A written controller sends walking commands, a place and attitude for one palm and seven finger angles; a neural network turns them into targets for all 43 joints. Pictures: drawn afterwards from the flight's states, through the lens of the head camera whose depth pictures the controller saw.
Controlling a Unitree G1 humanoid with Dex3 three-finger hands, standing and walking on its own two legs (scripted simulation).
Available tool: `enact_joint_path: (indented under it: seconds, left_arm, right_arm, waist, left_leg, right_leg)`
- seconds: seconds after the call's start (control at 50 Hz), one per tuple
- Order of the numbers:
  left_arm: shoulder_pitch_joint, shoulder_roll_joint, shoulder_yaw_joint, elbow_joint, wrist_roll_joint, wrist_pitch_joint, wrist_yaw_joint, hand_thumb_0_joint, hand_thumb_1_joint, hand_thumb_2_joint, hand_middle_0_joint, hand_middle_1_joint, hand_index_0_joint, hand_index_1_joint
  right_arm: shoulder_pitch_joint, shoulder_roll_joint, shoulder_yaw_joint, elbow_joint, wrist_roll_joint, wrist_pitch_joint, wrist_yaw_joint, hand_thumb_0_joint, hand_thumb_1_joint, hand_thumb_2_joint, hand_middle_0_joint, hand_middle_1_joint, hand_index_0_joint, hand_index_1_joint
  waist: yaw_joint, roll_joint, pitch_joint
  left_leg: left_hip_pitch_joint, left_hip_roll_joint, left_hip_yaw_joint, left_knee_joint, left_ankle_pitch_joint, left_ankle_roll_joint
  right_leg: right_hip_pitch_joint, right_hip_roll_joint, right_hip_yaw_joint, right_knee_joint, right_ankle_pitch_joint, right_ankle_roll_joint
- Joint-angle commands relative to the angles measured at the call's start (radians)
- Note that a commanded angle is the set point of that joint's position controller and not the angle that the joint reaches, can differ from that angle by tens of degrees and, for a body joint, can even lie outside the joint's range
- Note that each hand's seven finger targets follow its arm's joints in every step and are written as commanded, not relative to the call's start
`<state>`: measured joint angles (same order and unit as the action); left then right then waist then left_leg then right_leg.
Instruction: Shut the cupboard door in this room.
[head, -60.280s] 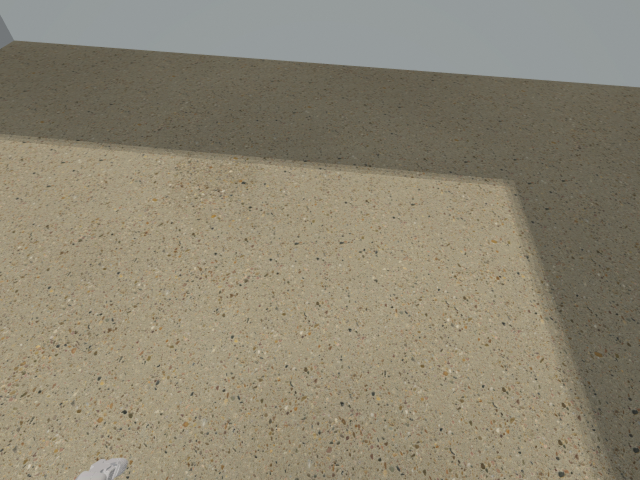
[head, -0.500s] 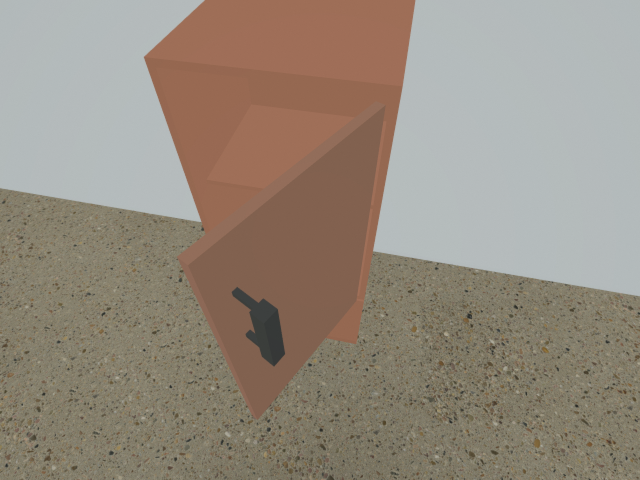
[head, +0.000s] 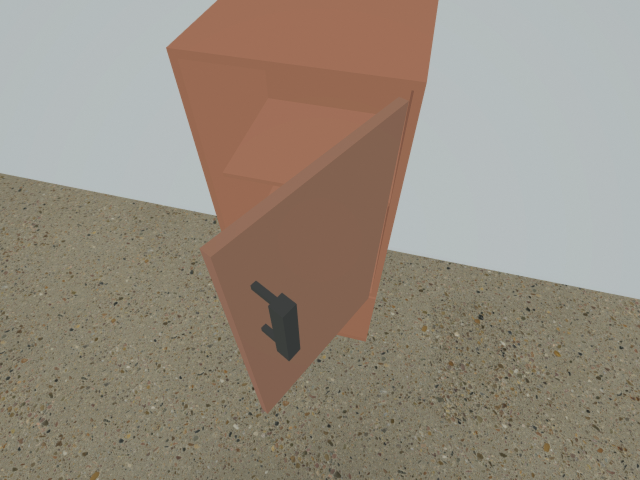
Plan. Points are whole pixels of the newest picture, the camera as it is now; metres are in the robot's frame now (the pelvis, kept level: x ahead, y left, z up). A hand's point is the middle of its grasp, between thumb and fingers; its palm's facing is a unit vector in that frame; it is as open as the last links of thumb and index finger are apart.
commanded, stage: turn or walk to find it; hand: left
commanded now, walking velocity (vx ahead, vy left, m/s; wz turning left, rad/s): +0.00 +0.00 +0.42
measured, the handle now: (274, 320) +0.32 +0.09 -0.02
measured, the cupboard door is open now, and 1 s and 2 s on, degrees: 64 64 64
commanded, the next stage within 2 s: stand and wait in 0.34 s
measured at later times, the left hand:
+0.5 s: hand out of the picture +0.01 +0.16 -0.14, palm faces +0.24 -0.93 -0.29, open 7.4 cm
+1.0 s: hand out of the picture -0.08 +0.14 -0.17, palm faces +0.40 -0.89 -0.23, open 7.4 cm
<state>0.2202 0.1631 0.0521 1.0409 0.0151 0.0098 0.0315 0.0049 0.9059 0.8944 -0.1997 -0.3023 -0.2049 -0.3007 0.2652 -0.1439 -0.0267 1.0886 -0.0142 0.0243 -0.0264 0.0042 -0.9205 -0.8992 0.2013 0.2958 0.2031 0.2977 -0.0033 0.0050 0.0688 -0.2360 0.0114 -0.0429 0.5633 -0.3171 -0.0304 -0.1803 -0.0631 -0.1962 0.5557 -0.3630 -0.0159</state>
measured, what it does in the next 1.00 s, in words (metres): steps on the spot, turning left: right foot, then left foot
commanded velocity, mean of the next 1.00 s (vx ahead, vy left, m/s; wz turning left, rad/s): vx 0.00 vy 0.00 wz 0.29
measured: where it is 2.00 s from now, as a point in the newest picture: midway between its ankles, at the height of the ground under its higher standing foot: outside the picture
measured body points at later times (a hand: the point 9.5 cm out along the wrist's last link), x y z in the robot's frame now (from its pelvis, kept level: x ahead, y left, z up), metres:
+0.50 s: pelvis -0.01 -0.05 +0.01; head +0.03 -0.07 +0.45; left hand +0.00 +0.21 -0.12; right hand +0.10 -0.28 -0.16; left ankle -0.07 +0.11 -0.66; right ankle -0.02 -0.13 -0.73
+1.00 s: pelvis -0.02 -0.04 +0.00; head +0.01 -0.03 +0.45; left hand -0.10 +0.19 -0.15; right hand +0.14 -0.22 -0.15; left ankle -0.07 +0.08 -0.73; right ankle +0.00 -0.17 -0.72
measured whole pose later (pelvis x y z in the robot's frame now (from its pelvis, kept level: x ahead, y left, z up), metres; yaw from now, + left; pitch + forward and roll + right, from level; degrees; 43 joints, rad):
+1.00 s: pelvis -0.02 -0.04 +0.00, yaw +20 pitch +0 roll +1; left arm 0.25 0.18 0.05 1.05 0.02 0.02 0.02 0.01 0.90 0.89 -0.20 -0.30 -0.20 -0.30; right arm 0.12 -0.16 -0.04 1.02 -0.02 0.02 -0.02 -0.01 -0.93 -0.90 0.20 0.30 0.21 0.30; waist 0.03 0.00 0.08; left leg -0.23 -0.01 -0.04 0.51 -0.27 -0.01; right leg -0.26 -0.07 -0.08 0.63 -0.39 0.07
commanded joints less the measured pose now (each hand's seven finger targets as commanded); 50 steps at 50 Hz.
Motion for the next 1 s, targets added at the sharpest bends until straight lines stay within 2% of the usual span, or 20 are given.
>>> enact_joint_path:
  seconds: [0.0,0.04,0.06,0.08,0.1,0.2,0.28,0.3,0.32,0.34,0.38,0.42,0.58,0.64,0.68,0.72,0.74,0.78,0.92,0.98]
  left_arm:
    - [0.024,0.165,0.044,-0.068,0.003,0.002,0.006,0.0,0.9,0.9,-0.2,-0.3,-0.2,-0.3]
    - [0.001,0.145,0.045,-0.093,0.0,0.008,0.001,0.0,0.9,0.9,-0.2,-0.3,-0.2,-0.3]
    - [-0.001,0.119,0.041,-0.104,-0.006,0.009,-0.001,0.0,0.9,0.9,-0.2,-0.3,-0.2,-0.3]
    - [-0.018,0.098,0.033,-0.126,-0.007,0.008,-0.001,0.0,0.9,0.9,-0.2,-0.3,-0.2,-0.3]
    - [-0.056,0.1,0.029,-0.141,-0.003,0.007,-0.002,0.0,0.9,0.9,-0.2,-0.3,-0.2,-0.3]
    - [-0.051,0.082,0.024,-0.155,-0.009,0.001,-0.017,0.0,0.9,0.9,-0.2,-0.3,-0.2,-0.3]
    - [0.064,0.118,0.03,-0.127,-0.013,-0.013,-0.011,0.0,0.9,0.9,-0.2,-0.3,-0.2,-0.3]
    - [0.086,0.188,0.042,-0.127,0.0,-0.022,-0.003,0.0,0.9,0.9,-0.2,-0.3,-0.2,-0.3]
    - [0.087,0.268,0.06,-0.136,0.011,-0.023,0.003,0.0,0.9,0.9,-0.2,-0.3,-0.2,-0.3]
    - [0.096,0.253,0.061,-0.143,0.004,-0.023,0.004,0.0,0.9,0.9,-0.2,-0.3,-0.2,-0.3]
    - [0.006,0.198,0.043,-0.149,0.006,-0.021,0.004,0.0,0.9,0.9,-0.2,-0.3,-0.2,-0.3]
    - [-0.017,0.173,0.034,-0.155,0.01,-0.025,0.004,0.0,0.9,0.9,-0.2,-0.3,-0.2,-0.3]
    - [0.174,0.18,0.02,-0.066,0.012,-0.036,0.002,0.0,0.9,0.9,-0.2,-0.3,-0.2,-0.3]
    - [0.169,0.175,0.017,-0.036,0.005,-0.038,0.008,0.0,0.9,0.9,-0.2,-0.3,-0.2,-0.3]
    - [0.155,0.16,0.015,-0.025,-0.007,-0.032,0.009,0.0,0.9,0.9,-0.2,-0.3,-0.2,-0.3]
    - [0.171,0.096,0.003,-0.042,-0.005,-0.023,0.005,0.0,0.9,0.9,-0.2,-0.3,-0.2,-0.3]
    - [0.117,0.084,-0.009,-0.035,-0.01,-0.016,0.008,0.0,0.9,0.9,-0.2,-0.3,-0.2,-0.3]
    - [0.084,0.095,-0.003,-0.03,-0.01,-0.001,0.004,0.0,0.9,0.9,-0.2,-0.3,-0.2,-0.3]
    - [0.112,0.066,0.004,-0.027,-0.003,-0.001,-0.008,0.0,0.9,0.9,-0.2,-0.3,-0.2,-0.3]
    - [0.169,0.115,0.016,-0.025,0.002,-0.018,0.0,0.0,0.9,0.9,-0.2,-0.3,-0.2,-0.3]
  right_arm:
    - [0.024,-0.096,-0.036,-0.082,-0.002,-0.007,0.004,0.0,-0.9,-0.9,0.2,0.3,0.2,0.3]
    - [0.037,-0.126,-0.042,-0.097,-0.008,-0.009,0.009,0.0,-0.9,-0.9,0.2,0.3,0.2,0.3]
    - [0.045,-0.168,-0.049,-0.105,-0.013,-0.014,0.006,0.0,-0.9,-0.9,0.2,0.3,0.2,0.3]
    - [0.068,-0.199,-0.059,-0.107,-0.012,-0.021,-0.002,0.0,-0.9,-0.9,0.2,0.3,0.2,0.3]
    - [0.082,-0.208,-0.065,-0.104,-0.011,-0.027,-0.008,0.0,-0.9,-0.9,0.2,0.3,0.2,0.3]
    - [-0.003,-0.22,-0.071,-0.149,-0.017,-0.021,-0.013,0.0,-0.9,-0.9,0.2,0.3,0.2,0.3]
    - [-0.038,-0.215,-0.078,-0.173,-0.005,-0.009,0.003,0.0,-0.9,-0.9,0.2,0.3,0.2,0.3]
    - [-0.034,-0.167,-0.073,-0.186,0.004,-0.011,0.013,0.0,-0.9,-0.9,0.2,0.3,0.2,0.3]
    - [-0.063,-0.123,-0.067,-0.224,0.002,-0.013,0.018,0.0,-0.9,-0.9,0.2,0.3,0.2,0.3]
    - [-0.113,-0.16,-0.075,-0.224,-0.007,0.006,0.013,0.0,-0.9,-0.9,0.2,0.3,0.2,0.3]
    - [-0.1,-0.14,-0.074,-0.181,-0.006,0.018,0.019,0.0,-0.9,-0.9,0.2,0.3,0.2,0.3]
    - [-0.058,-0.118,-0.064,-0.155,-0.005,0.019,0.026,0.0,-0.9,-0.9,0.2,0.3,0.2,0.3]
    - [-0.171,-0.092,-0.025,-0.159,0.005,-0.007,0.024,0.0,-0.9,-0.9,0.2,0.3,0.2,0.3]
    - [-0.133,-0.088,-0.016,-0.131,0.006,-0.023,0.015,0.0,-0.9,-0.9,0.2,0.3,0.2,0.3]
    - [-0.087,-0.118,-0.02,-0.104,0.006,-0.032,0.013,0.0,-0.9,-0.9,0.2,0.3,0.2,0.3]
    - [-0.066,-0.207,-0.038,-0.1,0.002,-0.03,0.007,0.0,-0.9,-0.9,0.2,0.3,0.2,0.3]
    - [-0.07,-0.199,-0.039,-0.085,0.003,-0.03,-0.002,0.0,-0.9,-0.9,0.2,0.3,0.2,0.3]
    - [-0.098,-0.194,-0.039,-0.084,-0.001,-0.024,-0.012,0.0,-0.9,-0.9,0.2,0.3,0.2,0.3]
    - [-0.126,-0.199,-0.06,-0.114,-0.006,-0.017,-0.006,0.0,-0.9,-0.9,0.2,0.3,0.2,0.3]
    - [-0.142,-0.171,-0.06,-0.138,0.006,-0.014,0.005,0.0,-0.9,-0.9,0.2,0.3,0.2,0.3]
  waist:
    - [0.006,-0.083,-0.026]
    - [-0.009,0.042,-0.005]
    - [-0.015,0.174,-0.006]
    - [-0.025,0.258,-0.03]
    - [-0.035,0.244,-0.044]
    - [-0.006,0.143,-0.123]
    - [0.04,0.11,-0.163]
    - [0.048,-0.061,-0.177]
    - [0.058,-0.284,-0.12]
    - [0.075,-0.249,-0.07]
    - [0.019,-0.138,0.002]
    - [-0.005,-0.153,-0.011]
    - [0.066,-0.192,-0.072]
    - [0.044,-0.179,-0.116]
    - [0.014,-0.128,-0.132]
    - [0.015,0.127,-0.158]
    - [-0.011,0.28,-0.124]
    - [0.002,0.233,-0.05]
    - [0.024,0.128,-0.067]
    - [0.056,0.053,-0.086]
  left_leg:
    - [-0.068,0.068,0.021,0.052,0.171,0.025]
    - [-0.062,0.118,-0.113,-0.066,0.261,0.069]
    - [-0.066,0.191,-0.29,-0.172,0.316,0.127]
    - [-0.012,0.265,-0.439,-0.244,0.395,0.204]
    - [0.027,0.295,-0.48,-0.261,0.433,0.255]
    - [0.103,0.21,-0.343,-0.169,0.51,0.222]
    - [-0.044,0.1,-0.256,-0.053,0.389,0.106]
    - [-0.215,0.027,-0.168,0.073,0.197,0.044]
    - [-0.364,-0.075,-0.007,0.261,-0.201,-0.01]
    - [-0.323,-0.027,-0.056,0.435,-0.282,-0.004]
    - [-0.303,-0.001,-0.057,0.6,-0.182,-0.004]
    - [-0.267,0.006,-0.016,0.589,-0.122,-0.014]
    - [-0.156,-0.006,0.088,0.175,-0.12,-0.016]
    - [-0.051,-0.009,0.108,-0.039,-0.009,-0.008]
    - [0.131,0.037,0.082,-0.204,0.238,0.013]
    - [0.295,0.263,-0.121,-0.121,0.673,0.132]
    - [0.255,0.303,-0.202,-0.189,0.769,0.203]
    - [0.156,0.299,-0.2,-0.219,0.686,0.232]
    - [0.062,0.202,-0.169,-0.181,0.513,0.177]
    - [-0.062,0.115,-0.125,-0.041,0.322,0.092]
  right_leg:
    - [-0.016,-0.239,0.106,-0.106,0.236,-0.058]
    - [-0.093,-0.146,0.042,0.005,0.112,-0.001]
    - [-0.12,-0.047,0.014,0.134,0.035,0.043]
    - [-0.194,0.013,0.053,0.276,-0.145,0.054]
    - [-0.257,0.008,0.123,0.39,-0.25,0.05]
    - [-0.255,0.034,0.163,0.272,-0.172,0.066]
    - [0.067,0.04,0.13,-0.173,0.152,0.074]
    - [0.229,-0.121,0.266,-0.238,0.22,0.035]
    - [0.226,-0.37,0.481,-0.245,0.374,-0.075]
    - [0.05,-0.419,0.51,-0.259,0.386,-0.138]
    - [-0.046,-0.318,0.396,-0.24,0.393,-0.144]
    - [-0.039,-0.255,0.273,-0.209,0.472,-0.107]
    - [0.146,-0.212,0.251,-0.169,0.765,-0.122]
    - [0.18,-0.193,0.222,-0.112,0.809,-0.094]
    - [0.078,-0.168,0.178,-0.043,0.67,-0.033]
    - [-0.131,-0.06,0.081,0.052,0.163,0.05]
    - [-0.17,-0.031,0.082,0.145,-0.127,0.077]
    - [-0.192,-0.036,0.134,0.248,-0.221,0.072]
    - [-0.109,0.009,0.099,0.104,-0.046,0.089]
    - [0.068,-0.049,0.136,-0.164,0.193,0.082]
